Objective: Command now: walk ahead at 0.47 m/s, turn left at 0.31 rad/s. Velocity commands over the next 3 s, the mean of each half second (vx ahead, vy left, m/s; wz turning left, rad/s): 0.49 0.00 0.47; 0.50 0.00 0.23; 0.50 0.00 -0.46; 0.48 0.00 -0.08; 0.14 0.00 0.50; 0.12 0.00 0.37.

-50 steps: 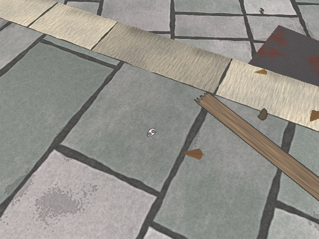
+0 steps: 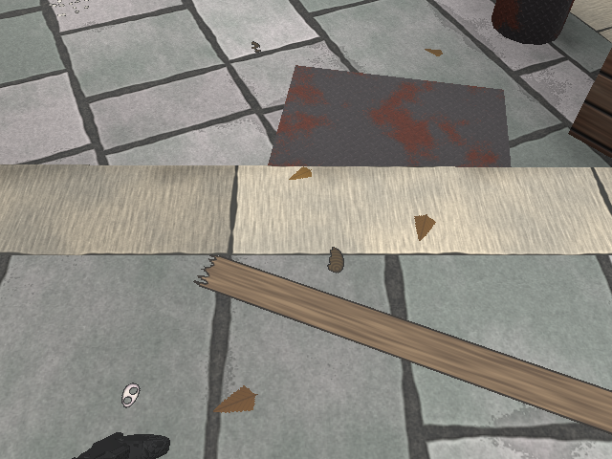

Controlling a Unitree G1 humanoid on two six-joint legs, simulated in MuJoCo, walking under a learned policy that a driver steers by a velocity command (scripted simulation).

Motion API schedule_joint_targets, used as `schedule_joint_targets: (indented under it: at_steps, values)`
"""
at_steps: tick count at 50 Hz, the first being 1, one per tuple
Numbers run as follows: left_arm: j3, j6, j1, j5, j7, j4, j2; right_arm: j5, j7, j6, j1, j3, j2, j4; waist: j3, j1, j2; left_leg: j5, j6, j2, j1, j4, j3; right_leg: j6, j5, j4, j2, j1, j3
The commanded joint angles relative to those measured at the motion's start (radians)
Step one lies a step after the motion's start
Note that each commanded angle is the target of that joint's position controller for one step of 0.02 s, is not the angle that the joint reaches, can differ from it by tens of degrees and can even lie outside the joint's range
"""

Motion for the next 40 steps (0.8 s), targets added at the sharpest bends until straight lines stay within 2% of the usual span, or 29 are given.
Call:
schedule_joint_targets:
  at_steps: [1,2,3,4,5,6,7,8,11,15,17,20,22,23,24,25,26,27,28,29,30,31,32,34,36,40]
  values:
    - [0.063,-0.043,0.350,0.028,0.050,0.021,0.206,0.027,0.001,-0.020,-0.093,-0.034,-0.160,-0.087,-0.206,0.256,0.019,0.498,0.099,0.083,-0.340,0.439,-0.059,-0.090,-0.101,-0.137,-0.181,0.627,0.198]
    - [0.085,-0.037,0.422,0.038,0.059,0.030,0.311,0.046,-0.001,-0.017,-0.031,-0.008,-0.034,-0.131,-0.332,0.237,-0.229,-0.123,0.069,-0.052,-0.636,0.730,0.043,-0.169,-0.196,-0.207,-0.476,0.842,0.591]
    - [0.078,-0.027,0.404,0.017,0.056,0.036,0.254,0.018,-0.012,-0.001,-0.057,-0.039,-0.151,-0.109,-0.268,0.234,-0.120,-0.112,0.087,-0.015,-0.678,0.849,-0.018,-0.192,-0.267,-0.250,-0.468,0.696,0.664]
    - [0.054,-0.028,0.310,0.011,0.053,0.028,0.173,0.012,-0.003,0.003,-0.102,-0.044,-0.141,-0.110,-0.115,0.185,-0.072,-0.021,0.096,0.029,-0.691,0.859,-0.035,-0.171,-0.253,-0.273,-0.407,0.565,0.514]
    - [0.042,-0.034,0.250,0.007,0.048,0.024,0.118,0.009,0.006,0.005,-0.127,-0.039,-0.109,-0.106,-0.034,0.160,-0.067,0.045,0.090,0.056,-0.671,0.831,-0.022,-0.150,-0.138,-0.308,-0.353,0.457,0.384]
    - [0.033,-0.040,0.227,0.005,0.049,0.026,0.087,0.000,0.013,0.014,-0.136,-0.043,-0.104,-0.098,0.001,0.140,-0.086,0.074,0.081,0.068,-0.648,0.808,-0.011,-0.125,-0.056,-0.331,-0.309,0.397,0.289]
    - [0.028,-0.047,0.227,0.000,0.053,0.036,0.073,-0.013,0.022,0.027,-0.130,-0.045,-0.099,-0.094,0.020,0.121,-0.106,0.090,0.069,0.075,-0.631,0.800,-0.002,-0.114,0.017,-0.345,-0.279,0.359,0.220]
    - [0.027,-0.057,0.237,-0.002,0.053,0.045,0.070,-0.017,0.029,0.037,-0.131,-0.045,-0.087,-0.095,0.021,0.111,-0.101,0.107,0.062,0.072,-0.628,0.804,0.007,-0.113,0.090,-0.351,-0.269,0.349,0.173]
    - [0.033,-0.079,0.284,-0.014,0.052,0.078,0.082,-0.022,0.045,0.053,-0.215,-0.044,-0.068,-0.134,0.033,0.099,-0.081,0.178,0.047,0.078,-0.707,0.793,0.021,-0.129,0.261,-0.368,-0.274,0.366,0.077]
    - [0.030,-0.080,0.305,-0.010,0.053,0.104,0.072,-0.021,0.066,0.052,-0.376,-0.028,-0.052,-0.199,0.071,0.108,-0.076,0.330,0.034,0.080,-0.732,0.609,0.062,-0.123,0.341,-0.378,-0.243,0.347,-0.060]
    - [0.034,-0.081,0.314,-0.011,0.055,0.114,0.096,-0.019,0.077,0.048,-0.460,-0.016,-0.045,-0.231,0.085,0.122,-0.073,0.397,0.046,0.071,-0.661,0.458,0.105,-0.114,0.361,-0.385,-0.238,0.328,-0.112]
    - [0.044,-0.072,0.359,-0.011,0.062,0.138,0.138,-0.024,0.083,0.049,-0.527,-0.013,-0.065,-0.263,0.091,0.135,-0.052,0.358,0.084,0.045,-0.608,0.341,0.161,-0.103,0.480,-0.353,-0.270,0.411,-0.150]
    - [0.049,-0.060,0.375,-0.010,0.068,0.149,0.164,-0.028,0.075,0.051,-0.513,-0.020,-0.084,-0.267,0.056,0.121,-0.059,0.275,0.123,-0.007,-0.545,0.306,0.200,-0.090,0.762,-0.238,-0.278,0.492,-0.185]
    - [0.053,-0.050,0.380,-0.007,0.072,0.154,0.183,-0.030,0.068,0.051,-0.473,-0.025,-0.098,-0.259,0.020,0.101,-0.071,0.215,0.146,-0.044,-0.488,0.299,0.217,-0.085,0.902,-0.139,-0.281,0.521,-0.199]
    - [0.057,-0.037,0.385,-0.005,0.074,0.156,0.201,-0.031,0.062,0.047,-0.389,-0.035,-0.118,-0.238,-0.033,0.065,-0.075,0.167,0.171,-0.081,-0.391,0.277,0.219,-0.084,0.965,0.011,-0.281,0.524,-0.207]
    - [0.058,-0.026,0.385,-0.007,0.074,0.152,0.209,-0.037,0.051,0.038,-0.249,-0.052,-0.146,-0.195,-0.114,0.004,-0.049,0.177,0.201,-0.110,-0.198,0.208,0.200,-0.069,0.867,0.225,-0.269,0.450,-0.220]
    - [0.050,-0.025,0.399,0.000,0.069,0.127,0.181,-0.046,0.033,0.036,-0.111,-0.081,-0.228,-0.159,-0.211,-0.044,0.044,0.058,0.248,0.027,0.041,0.168,-0.001,-0.041,0.528,0.527,-0.236,0.249,-0.225]
    - [0.026,-0.029,0.449,-0.010,0.044,0.054,0.059,-0.033,0.022,0.041,-0.167,-0.104,-0.343,-0.185,-0.293,0.055,0.279,0.066,0.410,0.329,0.327,0.089,-0.562,0.023,-0.373,0.893,-0.032,-0.199,-0.148]
    - [0.044,-0.042,0.284,-0.004,0.042,0.021,0.156,-0.004,0.015,0.055,-0.116,-0.103,-0.320,-0.196,-0.304,-0.031,0.104,0.065,0.409,0.330,0.309,-0.037,-0.683,0.020,-0.304,0.949,-0.016,-0.311,0.051]
    - [0.039,-0.054,0.225,-0.019,0.038,-0.003,0.146,0.000,0.005,0.057,-0.179,-0.094,-0.289,-0.178,-0.148,0.008,0.072,0.149,0.375,0.311,0.188,-0.053,-0.511,0.008,-0.180,0.895,-0.077,-0.356,0.065]
    - [0.034,-0.062,0.243,-0.018,0.041,0.009,0.138,0.005,0.003,0.051,-0.222,-0.080,-0.235,-0.176,-0.068,0.057,0.014,0.289,0.334,0.266,0.039,-0.063,-0.414,0.005,-0.117,0.790,-0.111,-0.291,0.059]
    - [0.034,-0.054,0.258,-0.005,0.043,0.020,0.133,0.008,0.002,0.043,-0.264,-0.072,-0.208,-0.180,-0.029,0.099,-0.003,0.400,0.301,0.211,-0.063,-0.070,-0.330,0.012,-0.110,0.725,-0.132,-0.222,0.065]
    - [0.032,-0.034,0.291,0.012,0.042,0.026,0.128,0.013,0.001,0.035,-0.290,-0.063,-0.183,-0.185,-0.030,0.132,0.007,0.466,0.289,0.174,-0.134,-0.084,-0.272,0.025,-0.111,0.685,-0.139,-0.152,0.067]
    - [0.030,-0.001,0.304,0.024,0.035,0.024,0.112,0.017,0.007,0.014,-0.278,-0.059,-0.180,-0.181,-0.042,0.150,0.013,0.542,0.291,0.136,-0.186,-0.095,-0.226,0.046,-0.113,0.628,-0.135,-0.114,0.054]
    - [0.025,0.012,0.285,0.019,0.026,0.024,0.092,0.012,0.009,0.001,-0.247,-0.057,-0.183,-0.165,-0.027,0.147,0.025,0.530,0.276,0.123,-0.198,-0.135,-0.176,0.054,-0.036,0.549,-0.139,-0.138,0.029]
    - [0.025,0.013,0.140,0.007,0.019,-0.006,0.094,0.012,0.011,-0.012,-0.158,-0.046,-0.168,-0.124,0.024,0.086,0.055,0.562,0.204,0.116,-0.112,-0.179,-0.117,0.042,0.145,0.367,-0.152,-0.231,0.015]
